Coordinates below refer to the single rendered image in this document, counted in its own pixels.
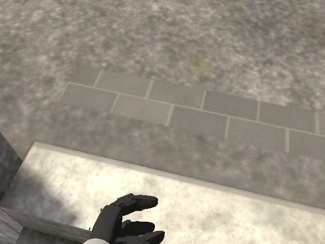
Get robot left hand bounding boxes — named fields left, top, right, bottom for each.
left=89, top=193, right=165, bottom=244

